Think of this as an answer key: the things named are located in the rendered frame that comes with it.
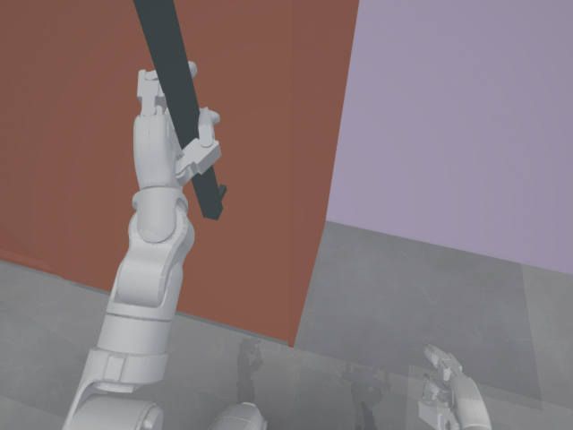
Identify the left robot forearm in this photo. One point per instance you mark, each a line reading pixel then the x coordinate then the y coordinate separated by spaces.
pixel 131 346

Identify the robot left upper arm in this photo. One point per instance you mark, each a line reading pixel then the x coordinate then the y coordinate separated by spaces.
pixel 107 412

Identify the left robot hand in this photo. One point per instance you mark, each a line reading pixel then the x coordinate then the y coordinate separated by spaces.
pixel 155 143

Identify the right robot hand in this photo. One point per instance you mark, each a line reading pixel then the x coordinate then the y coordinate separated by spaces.
pixel 453 407

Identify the wardrobe door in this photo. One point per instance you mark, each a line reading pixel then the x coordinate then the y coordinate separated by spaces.
pixel 10 243
pixel 68 100

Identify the handle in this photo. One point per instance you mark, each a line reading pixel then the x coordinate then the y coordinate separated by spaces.
pixel 163 35

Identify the robot left thigh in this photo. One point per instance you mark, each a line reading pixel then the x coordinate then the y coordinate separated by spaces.
pixel 239 417

